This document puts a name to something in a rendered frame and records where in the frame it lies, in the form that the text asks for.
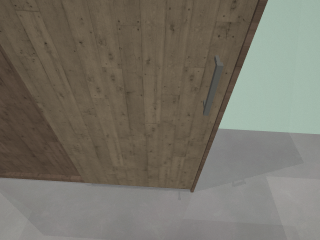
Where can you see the wardrobe door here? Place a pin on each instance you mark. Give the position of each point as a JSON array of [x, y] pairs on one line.
[[28, 144], [122, 82]]

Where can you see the handle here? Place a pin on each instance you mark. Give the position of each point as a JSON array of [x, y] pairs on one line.
[[213, 86]]

